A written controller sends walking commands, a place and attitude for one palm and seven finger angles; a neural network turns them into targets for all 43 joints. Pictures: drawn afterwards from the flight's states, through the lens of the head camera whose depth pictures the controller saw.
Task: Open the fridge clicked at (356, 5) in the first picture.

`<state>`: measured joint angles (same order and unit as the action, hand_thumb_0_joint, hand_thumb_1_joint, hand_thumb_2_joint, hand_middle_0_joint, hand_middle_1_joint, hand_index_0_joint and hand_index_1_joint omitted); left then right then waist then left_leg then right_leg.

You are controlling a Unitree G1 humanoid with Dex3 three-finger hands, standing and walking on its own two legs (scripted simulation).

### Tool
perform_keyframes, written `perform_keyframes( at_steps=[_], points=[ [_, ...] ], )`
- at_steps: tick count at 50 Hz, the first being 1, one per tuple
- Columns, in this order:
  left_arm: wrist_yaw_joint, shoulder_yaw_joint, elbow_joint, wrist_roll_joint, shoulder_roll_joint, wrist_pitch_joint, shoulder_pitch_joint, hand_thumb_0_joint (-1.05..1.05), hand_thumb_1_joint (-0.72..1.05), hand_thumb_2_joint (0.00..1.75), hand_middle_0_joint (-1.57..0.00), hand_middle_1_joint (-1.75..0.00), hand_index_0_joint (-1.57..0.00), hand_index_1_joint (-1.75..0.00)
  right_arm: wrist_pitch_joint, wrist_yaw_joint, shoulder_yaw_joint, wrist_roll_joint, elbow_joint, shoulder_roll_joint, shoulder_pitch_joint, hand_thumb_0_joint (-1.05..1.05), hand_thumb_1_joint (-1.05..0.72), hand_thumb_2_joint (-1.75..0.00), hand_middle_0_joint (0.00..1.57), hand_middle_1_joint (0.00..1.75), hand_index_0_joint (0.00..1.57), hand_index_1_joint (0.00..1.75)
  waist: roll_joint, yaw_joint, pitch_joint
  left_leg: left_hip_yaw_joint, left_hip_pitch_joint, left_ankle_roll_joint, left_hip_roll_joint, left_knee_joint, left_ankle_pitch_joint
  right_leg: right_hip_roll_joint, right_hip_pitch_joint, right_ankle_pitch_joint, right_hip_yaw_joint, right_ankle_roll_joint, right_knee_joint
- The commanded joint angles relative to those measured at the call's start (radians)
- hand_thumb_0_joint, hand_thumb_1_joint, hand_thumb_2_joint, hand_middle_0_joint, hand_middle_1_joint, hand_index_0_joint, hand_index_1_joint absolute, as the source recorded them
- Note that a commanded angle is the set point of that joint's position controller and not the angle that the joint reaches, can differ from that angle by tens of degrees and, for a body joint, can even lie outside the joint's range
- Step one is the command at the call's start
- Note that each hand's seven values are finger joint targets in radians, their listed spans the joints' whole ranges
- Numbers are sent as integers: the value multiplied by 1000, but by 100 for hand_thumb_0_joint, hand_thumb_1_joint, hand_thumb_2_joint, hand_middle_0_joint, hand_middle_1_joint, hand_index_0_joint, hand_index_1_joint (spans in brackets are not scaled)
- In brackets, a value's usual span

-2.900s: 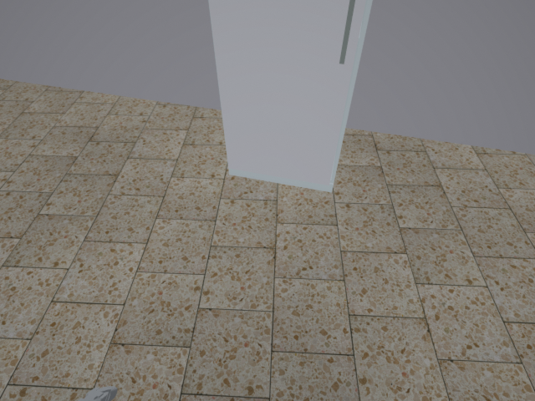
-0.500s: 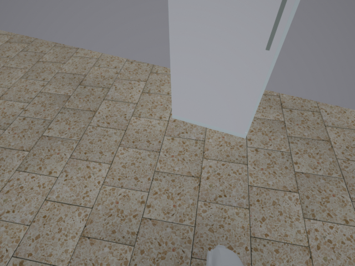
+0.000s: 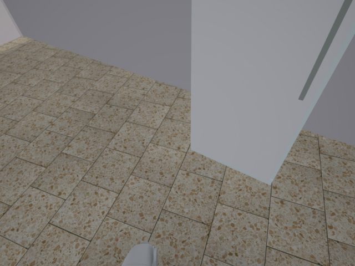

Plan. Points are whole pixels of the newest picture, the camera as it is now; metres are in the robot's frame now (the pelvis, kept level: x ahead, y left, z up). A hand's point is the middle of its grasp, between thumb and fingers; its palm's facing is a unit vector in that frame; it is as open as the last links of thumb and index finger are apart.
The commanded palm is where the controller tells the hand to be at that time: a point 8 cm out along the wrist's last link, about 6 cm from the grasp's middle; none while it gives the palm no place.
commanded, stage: walk to a spot facing it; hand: right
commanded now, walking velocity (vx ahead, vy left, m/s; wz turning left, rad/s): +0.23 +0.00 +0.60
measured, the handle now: (333, 29) +0.72 -0.43 +0.21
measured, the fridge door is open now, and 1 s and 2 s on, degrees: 0 0 0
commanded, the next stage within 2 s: turn to face it in 0.12 s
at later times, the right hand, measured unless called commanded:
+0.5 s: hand (233, 217) +0.30 -0.14 -0.17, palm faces -0.09 +0.97 -0.21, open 7.2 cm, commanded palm none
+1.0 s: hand (277, 230) +0.27 -0.26 -0.17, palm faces +0.24 +0.94 -0.24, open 7.4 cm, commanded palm none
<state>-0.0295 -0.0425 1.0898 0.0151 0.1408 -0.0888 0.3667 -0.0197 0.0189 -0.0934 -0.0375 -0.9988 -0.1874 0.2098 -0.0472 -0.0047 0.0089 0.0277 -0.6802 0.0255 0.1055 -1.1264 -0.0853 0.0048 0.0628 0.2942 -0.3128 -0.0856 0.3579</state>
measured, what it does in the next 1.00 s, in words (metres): walks ahead: left foot, then right foot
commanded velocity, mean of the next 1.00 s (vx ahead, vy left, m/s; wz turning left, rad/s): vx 0.01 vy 0.00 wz -0.36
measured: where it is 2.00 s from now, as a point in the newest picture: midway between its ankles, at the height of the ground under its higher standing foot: outside the picture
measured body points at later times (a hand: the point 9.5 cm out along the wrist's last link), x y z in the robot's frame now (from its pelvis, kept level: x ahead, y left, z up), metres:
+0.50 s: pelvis +0.18 +0.03 -0.01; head +0.21 +0.03 +0.44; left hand +0.16 +0.25 -0.17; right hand +0.31 -0.19 -0.16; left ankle +0.20 +0.11 -0.74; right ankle +0.18 -0.12 -0.67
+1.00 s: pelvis +0.23 -0.02 +0.00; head +0.26 -0.06 +0.45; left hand +0.33 +0.21 -0.13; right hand +0.26 -0.31 -0.15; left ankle +0.24 +0.16 -0.65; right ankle +0.25 -0.10 -0.74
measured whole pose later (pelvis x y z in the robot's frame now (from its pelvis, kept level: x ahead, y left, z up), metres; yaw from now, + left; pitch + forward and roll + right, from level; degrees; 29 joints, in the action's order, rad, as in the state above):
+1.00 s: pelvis +0.23 -0.02 +0.00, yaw -11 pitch +1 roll +3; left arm 0.00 -0.04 0.94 0.02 0.17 0.01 0.22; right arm -0.05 -0.02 -0.10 -0.02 -0.94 -0.27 0.16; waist -0.02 0.01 0.07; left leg 0.00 -0.50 0.11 0.09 -1.10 -0.35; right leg 0.01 0.29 0.18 -0.02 -0.07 0.46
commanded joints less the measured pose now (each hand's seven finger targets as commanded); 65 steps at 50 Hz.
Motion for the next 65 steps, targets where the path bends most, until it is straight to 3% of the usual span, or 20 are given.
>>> perform_keyframes(
  at_steps=[1, 5, 11, 12, 13, 14, 15, 21, 31, 33, 34, 35, 36, 42, 55, 60, 61, 62, 63, 65],
  points=[
    [-8, -13, -20, -1, 98, -15, 126, 0, 90, 90, -20, -30, -20, -30, 2, 14, 11, 2, 79, -7, -67, 0, -90, -90, 20, 30, 20, 30, 112, 31, 136, 47, -109, -3, 10, 130, 5, -312, -64, -484, 143, 48, -158],
    [-10, -11, -2, 8, 101, 2, 187, 0, 90, 90, -20, -30, -20, -30, 9, 16, 19, 9, 111, 7, -158, 0, -90, -90, 20, 30, 20, 30, 133, 65, 152, 119, -36, -27, -30, 295, -63, -323, -121, -712, 81, 20, -96],
    [-7, -35, -38, 0, 176, 25, 110, 0, 90, 90, -20, -30, -20, -30, 34, 2, 7, 1, 69, -47, 64, 0, -90, -90, 20, 30, 20, 30, 206, -56, -34, 192, 336, -94, -147, 503, -122, -324, -146, -1110, -13, 25, 334],
    [-1, -28, -42, -8, 163, 26, 110, 0, 90, 90, -20, -30, -20, -30, 53, -4, 1, -5, 36, -83, 170, 0, -90, -90, 20, 30, 20, 30, 175, -100, -110, 144, 589, -116, -105, 619, 35, -296, 6, -929, 1, 53, 541],
    [2, -15, -57, -28, 88, 27, 149, 0, 90, 90, -20, -30, -20, -30, 69, -19, -14, -3, 15, -181, 256, 0, -90, -90, 20, 30, 20, 30, -38, -113, -252, -225, 923, -236, 199, 595, 551, -157, 329, -106, 21, 106, 853],
    [-4, -9, -65, -29, 62, 25, 133, 0, 90, 90, -20, -30, -20, -30, 71, -32, -11, 27, -2, -220, 281, 0, -90, -90, 20, 30, 20, 30, -84, -94, -349, -418, 976, -358, 361, 617, 949, -53, 441, 344, 156, 123, 1092],
    [-12, -12, -75, -28, 71, 40, 95, 0, 90, 90, -20, -30, -20, -30, 64, -46, 2, 31, 19, -186, 206, 0, -90, -90, 20, 30, 20, 30, 13, -75, -258, -289, 836, -355, 352, 661, 882, -94, 423, 270, 293, 100, 1090],
    [4, 1, -16, -1, 2, 111, 142, 0, 90, 90, -20, -30, -20, -30, 71, -59, 37, 16, 38, -75, -34, 0, -90, -90, 20, 30, 20, 30, 23, 76, -20, 48, 366, -180, 204, 795, 439, -144, 321, 103, 299, 128, 796],
    [40, -17, -148, 5, 72, 111, -108, 0, 90, 90, -20, -30, -20, -30, 24, -52, -2, 10, 68, -150, -4, 0, -90, -90, 20, 30, 20, 30, -103, -2, 10, 135, 502, -134, 232, 669, 222, -106, 331, 54, 185, 130, 368],
    [42, -33, -144, 10, 125, 105, -35, 0, 90, 90, -20, -30, -20, -30, 16, -49, -6, 21, 81, -157, -5, 0, -90, -90, 20, 30, 20, 30, 19, 42, -43, 176, 452, -76, 202, 489, 140, -94, 161, -126, 194, 116, 181],
    [39, -55, -147, 19, 217, 96, 28, 0, 90, 90, -20, -30, -20, -30, 10, -44, -6, 30, 108, -115, 0, 0, -90, -90, 20, 30, 20, 30, 277, 70, -81, 214, 289, -3, 96, 273, -141, -258, 47, -394, 462, 32, 57],
    [34, -68, -151, 13, 303, 94, 70, 0, 90, 90, -20, -30, -20, -30, 7, -42, 15, 31, 155, -72, -35, 0, -90, -90, 20, 30, 20, 30, 461, 85, -86, 156, 131, 51, -11, 37, -613, -458, 8, -733, 714, -106, -14],
    [27, -64, -143, 10, 298, 98, 68, 0, 90, 90, -20, -30, -20, -30, 1, -47, 13, 21, 170, -102, -73, 0, -90, -90, 20, 30, 20, 30, 304, 85, -96, 37, 108, 38, 1, -50, -590, -474, 14, -690, 703, -147, -8],
    [8, -46, -200, 3, 236, 78, -93, 0, 90, 90, -20, -30, -20, -30, -5, -34, -3, 22, 120, -109, -37, 0, -90, -90, 20, 30, 20, 30, 182, 21, -104, -19, 96, 69, 3, -86, -281, -261, 20, -610, 485, -45, 6],
    [21, -72, -204, 10, 260, 107, -85, 0, 90, 90, -20, -30, -20, -30, -13, -44, 6, 27, 166, -120, -108, 0, -90, -90, 20, 30, 20, 30, 212, 54, -48, -25, 193, 73, -43, 246, -346, -238, 75, -316, 658, -97, -41],
    [24, -75, -225, 8, 258, 116, -153, 0, 90, 90, -20, -30, -20, -30, 2, -50, 12, 34, 145, -118, 12, 0, -90, -90, 20, 30, 20, 30, 207, 4, -82, -10, 441, 41, -91, 549, -236, -189, 199, -339, 659, -59, 39],
    [27, -73, -231, 3, 244, 117, -162, 0, 90, 90, -20, -30, -20, -30, 9, -53, 8, 33, 136, -126, 50, 0, -90, -90, 20, 30, 20, 30, 168, -17, -97, -9, 559, 38, -75, 696, -132, -155, 271, -273, 637, -22, 86],
    [32, -66, -235, -8, 190, 119, -145, 0, 90, 90, -20, -30, -20, -30, 20, -59, -2, 21, 137, -189, 75, 0, -90, -90, 20, 30, 20, 30, -7, -26, -105, -150, 686, 0, 74, 839, -160, -67, 417, -69, 553, 46, 226],
    [31, -56, -263, -7, 129, 120, -144, 0, 90, 90, -20, -30, -20, -30, 24, -61, -18, 5, 152, -283, 63, 0, -90, -90, 20, 30, 20, 30, -288, -27, -59, -441, 663, -115, 346, 904, -131, 83, 578, 246, 364, 128, 487],
    [35, -75, -251, 8, 190, 140, -155, 0, 90, 90, -20, -30, -20, -30, 13, -65, -4, 16, 188, -231, -45, 0, -90, -90, 20, 30, 20, 30, -108, 17, 8, -311, 401, -171, 328, 917, -188, 17, 495, 213, 421, 113, 752]
  ],
)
